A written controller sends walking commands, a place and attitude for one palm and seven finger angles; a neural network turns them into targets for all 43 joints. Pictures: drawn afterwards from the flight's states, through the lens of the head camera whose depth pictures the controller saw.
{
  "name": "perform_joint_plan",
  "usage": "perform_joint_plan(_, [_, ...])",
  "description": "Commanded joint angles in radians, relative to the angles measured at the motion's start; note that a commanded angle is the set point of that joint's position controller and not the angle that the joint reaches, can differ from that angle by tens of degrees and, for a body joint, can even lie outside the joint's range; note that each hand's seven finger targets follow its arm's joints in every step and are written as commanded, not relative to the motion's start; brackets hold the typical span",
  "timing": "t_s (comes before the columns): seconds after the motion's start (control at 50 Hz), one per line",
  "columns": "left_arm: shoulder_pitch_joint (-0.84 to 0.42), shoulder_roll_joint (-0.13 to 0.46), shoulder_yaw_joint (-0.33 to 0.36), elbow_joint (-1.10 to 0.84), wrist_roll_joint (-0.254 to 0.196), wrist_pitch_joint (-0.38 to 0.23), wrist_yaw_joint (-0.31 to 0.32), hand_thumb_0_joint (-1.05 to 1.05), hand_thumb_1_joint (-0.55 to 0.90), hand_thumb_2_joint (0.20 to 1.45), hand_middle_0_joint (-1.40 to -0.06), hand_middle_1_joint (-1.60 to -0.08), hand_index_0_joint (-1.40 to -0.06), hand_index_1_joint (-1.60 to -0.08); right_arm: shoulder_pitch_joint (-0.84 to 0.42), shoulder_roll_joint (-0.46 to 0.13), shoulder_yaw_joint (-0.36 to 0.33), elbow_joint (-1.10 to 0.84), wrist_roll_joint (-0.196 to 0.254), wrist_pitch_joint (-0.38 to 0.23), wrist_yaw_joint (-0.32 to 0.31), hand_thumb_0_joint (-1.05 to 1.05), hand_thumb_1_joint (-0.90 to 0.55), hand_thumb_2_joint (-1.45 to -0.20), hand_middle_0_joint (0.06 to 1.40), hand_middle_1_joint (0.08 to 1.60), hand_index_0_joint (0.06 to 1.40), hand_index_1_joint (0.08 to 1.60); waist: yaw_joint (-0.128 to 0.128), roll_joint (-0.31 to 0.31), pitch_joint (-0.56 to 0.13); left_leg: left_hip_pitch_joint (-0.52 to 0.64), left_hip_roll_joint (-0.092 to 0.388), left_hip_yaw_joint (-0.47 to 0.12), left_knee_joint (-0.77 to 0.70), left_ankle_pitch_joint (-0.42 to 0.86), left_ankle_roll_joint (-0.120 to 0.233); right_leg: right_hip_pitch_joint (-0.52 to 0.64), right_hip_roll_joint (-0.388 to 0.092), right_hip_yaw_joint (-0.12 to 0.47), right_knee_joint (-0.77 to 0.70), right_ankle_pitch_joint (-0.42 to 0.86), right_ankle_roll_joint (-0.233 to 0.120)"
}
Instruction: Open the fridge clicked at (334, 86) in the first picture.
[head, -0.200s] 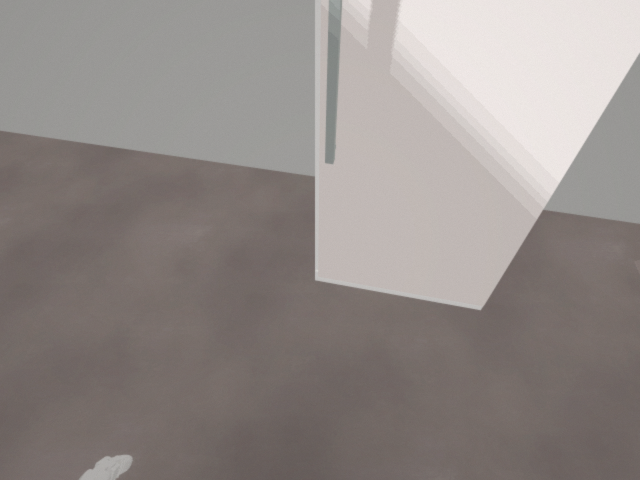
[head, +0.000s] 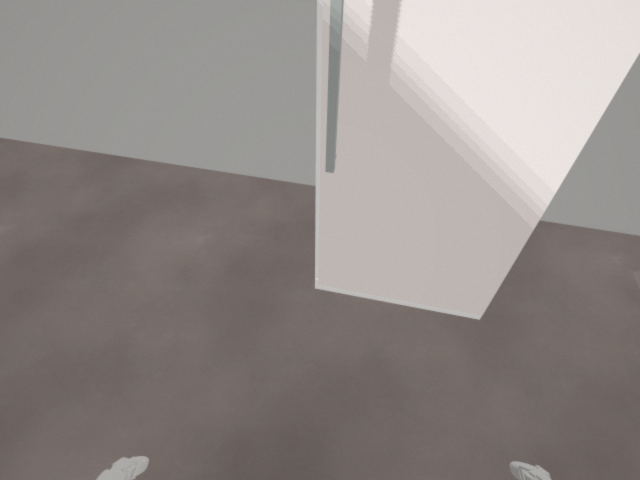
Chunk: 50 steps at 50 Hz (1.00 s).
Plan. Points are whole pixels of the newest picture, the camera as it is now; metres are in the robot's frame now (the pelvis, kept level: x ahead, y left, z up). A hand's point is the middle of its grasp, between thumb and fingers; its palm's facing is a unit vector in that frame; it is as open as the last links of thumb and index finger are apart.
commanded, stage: stand and wait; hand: left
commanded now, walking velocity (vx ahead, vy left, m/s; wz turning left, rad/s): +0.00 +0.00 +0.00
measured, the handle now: (335, 74) +0.85 +0.02 +0.12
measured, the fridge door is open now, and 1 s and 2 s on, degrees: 0 0 0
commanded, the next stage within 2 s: look at it before walking up in 0.64 s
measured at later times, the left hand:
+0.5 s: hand out of the picture +0.05 +0.24 -0.15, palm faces -0.03 -0.94 -0.34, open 7.4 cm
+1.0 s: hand out of the picture +0.05 +0.23 -0.15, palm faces -0.04 -0.94 -0.33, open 7.4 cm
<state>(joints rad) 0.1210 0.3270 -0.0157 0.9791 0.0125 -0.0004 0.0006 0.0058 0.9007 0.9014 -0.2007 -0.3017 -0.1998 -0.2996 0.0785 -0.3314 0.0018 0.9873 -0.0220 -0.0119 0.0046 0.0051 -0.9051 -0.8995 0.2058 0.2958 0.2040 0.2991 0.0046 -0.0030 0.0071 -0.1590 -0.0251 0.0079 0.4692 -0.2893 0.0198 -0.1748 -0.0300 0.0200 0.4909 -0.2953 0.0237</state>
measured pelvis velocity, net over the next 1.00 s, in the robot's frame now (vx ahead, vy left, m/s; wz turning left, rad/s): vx -0.03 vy -0.02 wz -0.01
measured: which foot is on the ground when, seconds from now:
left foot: down 0.00-1.00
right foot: down 0.00-1.00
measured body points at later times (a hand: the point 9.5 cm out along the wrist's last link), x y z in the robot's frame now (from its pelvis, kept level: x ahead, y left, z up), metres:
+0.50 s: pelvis -0.02 -0.01 +0.01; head -0.02 -0.02 +0.46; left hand +0.05 +0.28 -0.12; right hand +0.06 -0.31 -0.13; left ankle -0.02 +0.11 -0.74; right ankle -0.02 -0.14 -0.74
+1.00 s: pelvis -0.03 -0.02 +0.01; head -0.02 -0.02 +0.46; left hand +0.05 +0.27 -0.12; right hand +0.04 -0.32 -0.13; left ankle -0.02 +0.11 -0.74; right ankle -0.02 -0.14 -0.74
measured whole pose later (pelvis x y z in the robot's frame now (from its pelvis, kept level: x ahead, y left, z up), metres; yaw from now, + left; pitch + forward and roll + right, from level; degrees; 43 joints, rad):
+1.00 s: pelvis -0.03 -0.02 +0.01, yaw +0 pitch -2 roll +0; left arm 0.14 0.33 -0.01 1.08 0.01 -0.01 -0.01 0.01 0.90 0.90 -0.20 -0.30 -0.20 -0.30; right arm 0.13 -0.35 0.00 1.12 -0.02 -0.01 0.01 0.00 -0.91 -0.90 0.21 0.30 0.20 0.30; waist 0.00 0.00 0.03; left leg -0.14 0.01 0.00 0.36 -0.19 -0.01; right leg -0.16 0.00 0.01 0.39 -0.20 0.00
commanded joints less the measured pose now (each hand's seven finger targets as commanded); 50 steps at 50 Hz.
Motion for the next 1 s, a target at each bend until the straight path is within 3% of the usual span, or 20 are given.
perform_joint_plan(0.0, [-0.039,0.22,0.054,-0.059,0.001,-0.021,0.017,0.0,0.9,0.9,-0.2,-0.3,-0.2,-0.3,-0.041,-0.208,-0.051,-0.053,0.007,-0.024,-0.02,0.0,-0.9,-0.9,0.2,0.3,0.2,0.3,-0.006,0.0,-0.066,0.025,0.128,-0.085,-0.082,0.319,0.023,0.025,-0.08,0.066,-0.062,0.305,-0.055])
perform_joint_plan(0.3, [-0.026,0.223,0.054,0.0,-0.002,-0.028,0.014,0.0,0.9,0.9,-0.2,-0.3,-0.2,-0.3,-0.027,-0.209,-0.046,0.013,0.012,-0.024,-0.019,0.0,-0.9,-0.9,0.2,0.3,0.2,0.3,-0.005,-0.008,-0.065,0.038,0.135,-0.089,-0.12,0.243,0.013,0.04,-0.091,0.089,-0.122,0.269,-0.059])
perform_joint_plan(0.6, [-0.028,0.226,0.051,0.035,-0.002,-0.029,0.012,0.0,0.9,0.9,-0.2,-0.3,-0.2,-0.3,-0.005,-0.213,-0.04,0.059,0.012,-0.023,-0.016,0.0,-0.9,-0.9,0.2,0.3,0.2,0.3,-0.004,-0.01,-0.017,0.014,0.136,-0.101,-0.164,0.143,0.007,0.006,-0.089,0.11,-0.177,0.133,-0.058])
perform_joint_plan(0.98, [-0.023,0.22,0.053,0.038,-0.001,-0.032,0.011,0.0,0.9,0.9,-0.2,-0.3,-0.2,-0.3,0.007,-0.212,-0.041,0.067,0.013,-0.026,-0.017,0.0,-0.9,-0.9,0.2,0.3,0.2,0.3,-0.005,-0.004,-0.043,0.035,0.142,-0.102,-0.163,0.181,0.004,0.017,-0.086,0.108,-0.18,0.18,-0.058])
